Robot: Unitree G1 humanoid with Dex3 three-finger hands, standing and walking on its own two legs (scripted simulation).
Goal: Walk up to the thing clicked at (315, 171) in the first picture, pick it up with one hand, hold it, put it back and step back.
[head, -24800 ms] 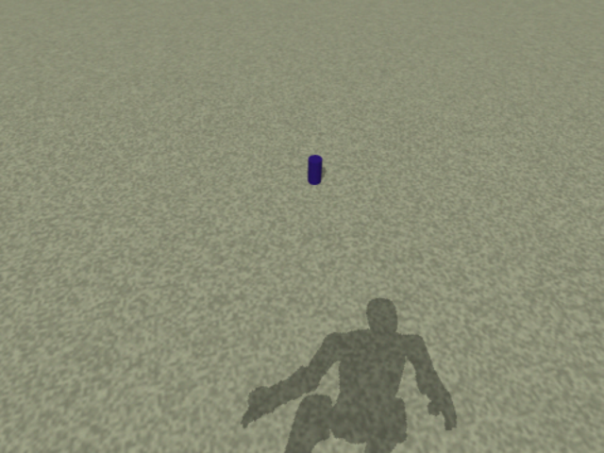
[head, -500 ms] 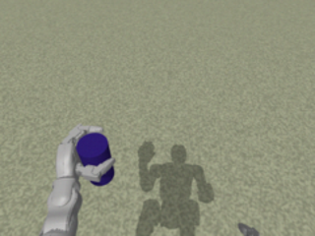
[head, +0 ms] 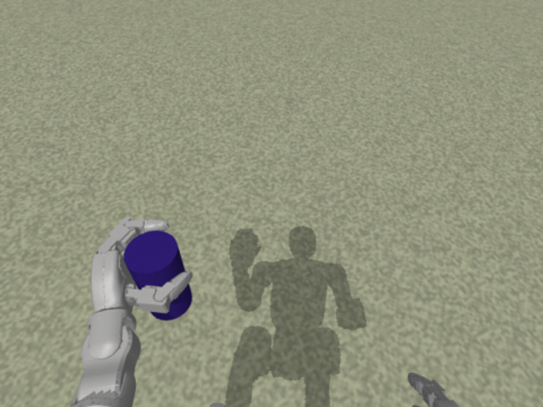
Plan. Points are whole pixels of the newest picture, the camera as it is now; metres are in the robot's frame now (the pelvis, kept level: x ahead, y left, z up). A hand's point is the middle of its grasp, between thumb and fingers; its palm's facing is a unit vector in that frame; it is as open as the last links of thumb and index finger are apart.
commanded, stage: crouch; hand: left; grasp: from the side
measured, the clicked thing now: (161, 278) +0.33 +0.18 -0.01
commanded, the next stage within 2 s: lower in 1.64 s
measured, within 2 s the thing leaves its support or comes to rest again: neither
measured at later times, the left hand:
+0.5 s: hand (174, 304) +0.37 +0.20 -0.22, palm faces +0.24 -0.97 -0.03, open 9.9 cm
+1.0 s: hand (181, 321) +0.40 +0.23 -0.40, palm faces +0.24 -0.97 -0.02, open 9.9 cm
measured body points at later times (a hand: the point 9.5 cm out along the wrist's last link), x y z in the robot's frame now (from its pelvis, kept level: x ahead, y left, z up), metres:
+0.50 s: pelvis -0.04 +0.00 -0.20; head +0.13 +0.02 +0.22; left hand +0.35 +0.26 -0.21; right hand +0.09 -0.26 -0.33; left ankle +0.03 +0.12 -0.69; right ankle +0.01 -0.12 -0.69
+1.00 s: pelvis -0.08 +0.00 -0.36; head +0.13 +0.05 +0.04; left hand +0.38 +0.28 -0.40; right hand -0.01 -0.27 -0.47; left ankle +0.03 +0.12 -0.69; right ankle +0.01 -0.12 -0.69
